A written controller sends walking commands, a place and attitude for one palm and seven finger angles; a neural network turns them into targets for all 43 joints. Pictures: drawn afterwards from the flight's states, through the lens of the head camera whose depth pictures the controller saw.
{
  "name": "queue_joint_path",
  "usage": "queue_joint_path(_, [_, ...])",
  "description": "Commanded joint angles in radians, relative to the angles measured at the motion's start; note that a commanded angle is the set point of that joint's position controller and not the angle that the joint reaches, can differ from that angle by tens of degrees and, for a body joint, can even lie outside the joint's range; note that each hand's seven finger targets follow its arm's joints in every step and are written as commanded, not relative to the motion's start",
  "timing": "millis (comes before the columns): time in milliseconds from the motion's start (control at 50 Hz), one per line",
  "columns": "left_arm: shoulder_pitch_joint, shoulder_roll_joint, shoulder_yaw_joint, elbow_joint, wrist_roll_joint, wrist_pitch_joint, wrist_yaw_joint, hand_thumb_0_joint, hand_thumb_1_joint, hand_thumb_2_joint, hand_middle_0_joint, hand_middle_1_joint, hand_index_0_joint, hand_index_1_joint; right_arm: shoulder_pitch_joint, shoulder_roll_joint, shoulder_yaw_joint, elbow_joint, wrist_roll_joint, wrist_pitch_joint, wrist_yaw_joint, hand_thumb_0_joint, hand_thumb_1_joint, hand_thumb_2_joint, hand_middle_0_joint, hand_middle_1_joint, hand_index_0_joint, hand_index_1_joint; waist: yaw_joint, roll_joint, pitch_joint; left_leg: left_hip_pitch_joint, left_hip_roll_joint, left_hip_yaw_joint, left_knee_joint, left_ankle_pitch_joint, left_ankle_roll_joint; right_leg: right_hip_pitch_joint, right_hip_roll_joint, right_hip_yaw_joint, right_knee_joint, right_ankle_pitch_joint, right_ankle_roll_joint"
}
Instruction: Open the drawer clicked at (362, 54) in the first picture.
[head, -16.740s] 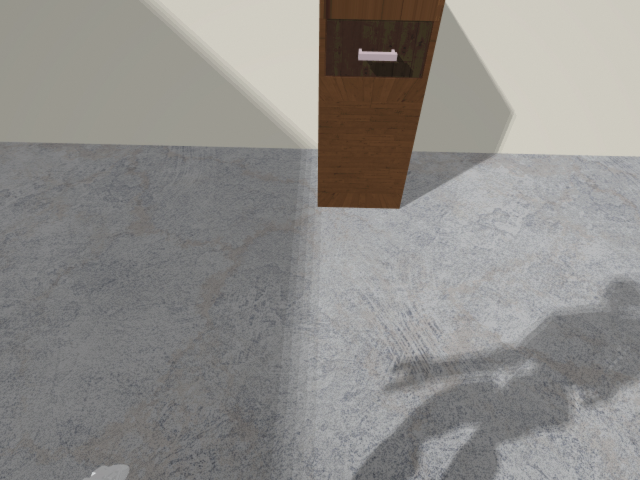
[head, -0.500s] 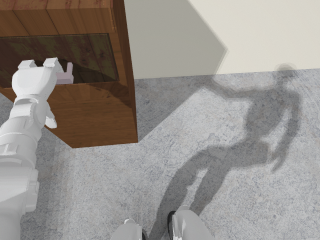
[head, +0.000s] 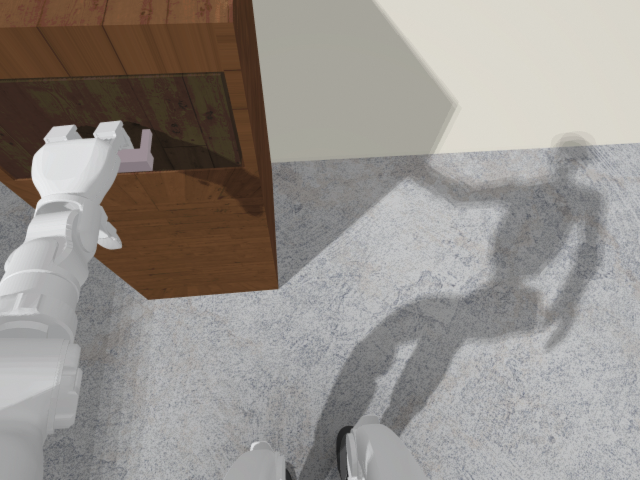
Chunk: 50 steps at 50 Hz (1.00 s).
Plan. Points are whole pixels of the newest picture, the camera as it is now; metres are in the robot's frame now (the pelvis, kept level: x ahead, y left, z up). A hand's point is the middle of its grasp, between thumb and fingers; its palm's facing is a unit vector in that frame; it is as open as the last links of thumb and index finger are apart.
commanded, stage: close the thumb around the handle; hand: left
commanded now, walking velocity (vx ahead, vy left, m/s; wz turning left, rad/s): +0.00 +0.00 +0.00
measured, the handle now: (102, 150) +0.54 +0.27 +0.02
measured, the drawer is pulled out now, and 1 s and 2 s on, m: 0.00 0.02 0.15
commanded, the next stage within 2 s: pull the drawer open in 0.50 s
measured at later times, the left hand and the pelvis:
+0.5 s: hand (97, 194) +0.48 +0.27 +0.00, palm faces -0.07 -0.02 -1.00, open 5.6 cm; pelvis +0.00 +0.00 +0.00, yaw +0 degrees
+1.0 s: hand (94, 211) +0.46 +0.27 +0.00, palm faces -0.05 -0.05 -1.00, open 5.7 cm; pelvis +0.01 +0.01 +0.01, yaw -2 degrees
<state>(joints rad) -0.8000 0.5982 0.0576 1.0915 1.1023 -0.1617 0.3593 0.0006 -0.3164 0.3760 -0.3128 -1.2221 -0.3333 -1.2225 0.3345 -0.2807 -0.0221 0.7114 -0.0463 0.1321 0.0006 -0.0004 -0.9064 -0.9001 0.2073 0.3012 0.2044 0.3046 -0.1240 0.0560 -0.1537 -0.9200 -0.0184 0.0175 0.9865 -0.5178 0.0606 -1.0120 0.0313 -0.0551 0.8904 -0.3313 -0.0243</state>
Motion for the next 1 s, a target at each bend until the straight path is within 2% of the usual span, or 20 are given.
queue_joint_path(0, [-0.34, 0.304, 0.085, -0.189, -0.014, -0.01, 0.038, 0.0, 0.116, 0.564, -0.344, -1.266, -0.344, -1.266, 0.17, -0.178, -0.064, -0.037, -0.005, -0.003, -0.017, 0.0, -0.9, -0.9, 0.2, 0.3, 0.2, 0.3, 0.019, 0.062, -0.496, 0.241, 0.007, -0.057, -0.095, 0.576, -0.034, 0.381, 0.012, 0.036, -0.036, 0.343, -0.015])
queue_joint_path(120, [-0.346, 0.279, 0.064, -0.16, -0.012, -0.009, 0.044, 0.0, 0.452, 0.708, -0.368, -1.302, -0.368, -1.302, 0.165, -0.179, -0.066, -0.035, -0.002, -0.004, -0.018, 0.0, -0.9, -0.9, 0.2, 0.3, 0.2, 0.3, 0.002, 0.035, -0.454, 0.214, 0.005, -0.056, -0.096, 0.516, -0.029, 0.355, 0.012, 0.034, -0.042, 0.306, -0.015])
queue_joint_path(180, [-0.361, 0.308, 0.078, -0.163, -0.01, -0.009, 0.044, 0.0, 0.62, 0.78, -0.38, -1.32, -0.38, -1.32, 0.167, -0.181, -0.064, -0.032, -0.002, -0.004, -0.019, 0.0, -0.9, -0.9, 0.2, 0.3, 0.2, 0.3, 0.01, 0.07, -0.472, 0.228, 0.005, -0.061, -0.094, 0.541, -0.037, 0.346, 0.011, 0.032, -0.03, 0.311, -0.017])
queue_joint_path(240, [-0.361, 0.286, 0.07, -0.156, -0.014, -0.007, 0.042, 0.0, 0.788, 0.852, -0.392, -1.338, -0.392, -1.338, 0.167, -0.18, -0.068, -0.034, -0.002, -0.004, -0.019, 0.0, -0.9, -0.9, 0.2, 0.3, 0.2, 0.3, 0.0, 0.046, -0.479, 0.242, 0.009, -0.065, -0.087, 0.563, -0.037, 0.338, 0.012, 0.03, -0.031, 0.316, -0.015])
queue_joint_path(280, [-0.34, 0.294, 0.073, -0.151, -0.015, -0.005, 0.038, 0.0, 0.9, 0.9, -0.4, -1.35, -0.4, -1.35, 0.167, -0.182, -0.065, -0.037, -0.001, -0.003, -0.018, 0.0, -0.9, -0.9, 0.2, 0.3, 0.2, 0.3, 0.012, 0.059, -0.481, 0.238, 0.005, -0.062, -0.09, 0.559, -0.038, 0.347, 0.012, 0.031, -0.031, 0.314, -0.014])
queue_joint_path(320, [-0.359, 0.293, 0.06, -0.144, -0.01, 0.002, 0.037, 0.0, 0.9, 0.9, -0.4, -1.35, -0.4, -1.35, 0.163, -0.18, -0.062, -0.04, 0.002, -0.001, -0.022, 0.0, -0.9, -0.9, 0.2, 0.3, 0.2, 0.3, 0.002, 0.041, -0.457, 0.213, 0.004, -0.06, -0.093, 0.519, -0.034, 0.345, 0.013, 0.032, -0.036, 0.3, -0.014])
queue_joint_path(340, [-0.385, 0.286, 0.058, -0.157, -0.012, -0.003, 0.038, 0.0, 0.9, 0.9, -0.4, -1.35, -0.4, -1.35, 0.165, -0.179, -0.063, -0.039, 0.0, -0.004, -0.022, 0.0, -0.9, -0.9, 0.2, 0.3, 0.2, 0.3, -0.004, 0.058, -0.459, 0.222, 0.006, -0.063, -0.094, 0.525, -0.035, 0.337, 0.012, 0.031, -0.036, 0.3, -0.015])
queue_joint_path(400, [-0.369, 0.317, 0.076, -0.158, -0.009, -0.002, 0.035, 0.0, 0.9, 0.9, -0.4, -1.35, -0.4, -1.35, 0.166, -0.184, -0.062, -0.039, 0.0, -0.004, -0.024, 0.0, -0.9, -0.9, 0.2, 0.3, 0.2, 0.3, 0.007, 0.056, -0.481, 0.23, 0.006, -0.064, -0.091, 0.536, -0.036, 0.344, 0.013, 0.032, -0.031, 0.305, -0.015])
queue_joint_path(420, [-0.355, 0.29, 0.059, -0.149, -0.011, 0.0, 0.032, 0.0, 0.9, 0.9, -0.4, -1.35, -0.4, -1.35, 0.166, -0.18, -0.062, -0.042, 0.001, -0.004, -0.023, 0.0, -0.9, -0.9, 0.2, 0.3, 0.2, 0.3, 0.008, 0.052, -0.482, 0.223, 0.002, -0.06, -0.091, 0.529, -0.034, 0.352, 0.013, 0.032, -0.032, 0.304, -0.014])
queue_joint_path(440, [-0.376, 0.287, 0.059, -0.15, -0.016, -0.002, 0.032, 0.0, 0.9, 0.9, -0.4, -1.35, -0.4, -1.35, 0.165, -0.18, -0.063, -0.038, 0.001, -0.005, -0.024, 0.0, -0.9, -0.9, 0.2, 0.3, 0.2, 0.3, -0.004, 0.055, -0.471, 0.227, 0.005, -0.061, -0.089, 0.537, -0.035, 0.338, 0.011, 0.033, -0.034, 0.308, -0.015])
queue_joint_path(480, [-0.374, 0.31, 0.065, -0.134, -0.013, 0.001, 0.029, 0.0, 0.9, 0.9, -0.4, -1.35, -0.4, -1.35, 0.167, -0.184, -0.059, -0.036, 0.003, -0.005, -0.025, 0.0, -0.9, -0.9, 0.2, 0.3, 0.2, 0.3, -0.001, 0.048, -0.458, 0.205, 0.002, -0.06, -0.091, 0.498, -0.032, 0.339, 0.012, 0.033, -0.035, 0.286, -0.014])
queue_joint_path(520, [-0.399, 0.289, 0.047, -0.142, -0.012, 0.002, 0.03, 0.0, 0.9, 0.9, -0.4, -1.35, -0.4, -1.35, 0.17, -0.181, -0.061, -0.038, 0.003, -0.009, -0.027, 0.0, -0.9, -0.9, 0.2, 0.3, 0.2, 0.3, -0.013, 0.049, -0.45, 0.205, 0.003, -0.061, -0.093, 0.486, -0.029, 0.33, 0.011, 0.033, -0.04, 0.279, -0.013])
queue_joint_path(580, [-0.392, 0.292, 0.054, -0.135, -0.012, 0.001, 0.033, 0.0, 0.9, 0.9, -0.4, -1.35, -0.4, -1.35, 0.178, -0.182, -0.062, -0.033, 0.001, -0.009, -0.026, 0.0, -0.9, -0.9, 0.2, 0.3, 0.2, 0.3, -0.007, 0.057, -0.471, 0.227, 0.005, -0.067, -0.087, 0.521, -0.035, 0.321, 0.012, 0.029, -0.033, 0.287, -0.014])
queue_joint_path(620, [-0.332, 0.307, 0.078, -0.155, -0.018, -0.004, 0.029, 0.0, 0.9, 0.9, -0.4, -1.35, -0.4, -1.35, 0.172, -0.181, -0.062, -0.042, -0.001, -0.008, -0.023, 0.0, -0.9, -0.9, 0.2, 0.3, 0.2, 0.3, 0.022, 0.063, -0.508, 0.229, 0.001, -0.058, -0.091, 0.532, -0.033, 0.366, 0.012, 0.035, -0.031, 0.309, -0.016])
queue_joint_path(720, [-0.204, 0.272, 0.083, -0.197, -0.041, -0.021, 0.015, 0.0, 0.9, 0.9, -0.4, -1.35, -0.4, -1.35, 0.15, -0.173, -0.065, -0.059, 0.004, 0.001, -0.017, 0.0, -0.9, -0.9, 0.2, 0.3, 0.2, 0.3, 0.05, 0.039, -0.489, 0.226, 0.005, -0.045, -0.112, 0.554, -0.028, 0.426, 0.013, 0.042, -0.045, 0.35, -0.016])
queue_joint_path(740, [-0.177, 0.295, 0.111, -0.216, -0.043, -0.029, 0.015, 0.0, 0.9, 0.9, -0.4, -1.35, -0.4, -1.35, 0.144, -0.174, -0.064, -0.062, 0.004, 0.004, -0.017, 0.0, -0.9, -0.9, 0.2, 0.3, 0.2, 0.3, 0.068, 0.036, -0.509, 0.222, 0.005, -0.043, -0.114, 0.571, -0.028, 0.453, 0.011, 0.048, -0.04, 0.368, -0.018])
queue_joint_path(800, [-0.071, 0.275, 0.122, -0.241, -0.051, -0.037, 0.021, 0.0, 0.9, 0.9, -0.4, -1.35, -0.4, -1.35, 0.131, -0.17, -0.07, -0.069, 0.005, 0.01, -0.013, 0.0, -0.9, -0.9, 0.2, 0.3, 0.2, 0.3, 0.089, 0.015, -0.493, 0.217, 0.008, -0.035, -0.129, 0.594, -0.025, 0.488, 0.009, 0.053, -0.047, 0.399, -0.018])
queue_joint_path(860, [-0.032, 0.262, 0.127, -0.263, -0.051, -0.04, 0.035, 0.0, 0.9, 0.9, -0.4, -1.35, -0.4, -1.35, 0.115, -0.171, -0.073, -0.074, 0.008, 0.017, -0.011, 0.0, -0.9, -0.9, 0.2, 0.3, 0.2, 0.3, 0.091, -0.009, -0.456, 0.202, 0.01, -0.033, -0.142, 0.579, -0.023, 0.492, 0.008, 0.055, -0.051, 0.402, -0.018])
queue_joint_path(920, [0.041, 0.222, 0.124, -0.332, -0.045, -0.035, 0.06, 0.0, 0.9, 0.9, -0.4, -1.35, -0.4, -1.35, 0.101, -0.166, -0.082, -0.083, 0.007, 0.022, -0.002, 0.0, -0.9, -0.9, 0.2, 0.3, 0.2, 0.3, 0.113, 0.041, -0.479, 0.288, 0.022, -0.046, -0.15, 0.699, -0.04, 0.471, 0.008, 0.043, -0.05, 0.408, -0.021])
queue_joint_path(980, [0.099, 0.176, 0.112, -0.381, -0.05, -0.016, 0.081, 0.0, 0.9, 0.9, -0.4, -1.35, -0.4, -1.35, 0.091, -0.16, -0.089, -0.088, 0.007, 0.026, 0.004, 0.0, -0.9, -0.9, 0.2, 0.3, 0.2, 0.3, 0.111, 0.018, -0.477, 0.319, 0.034, -0.056, -0.152, 0.764, -0.045, 0.474, 0.007, 0.045, -0.055, 0.433, -0.019])
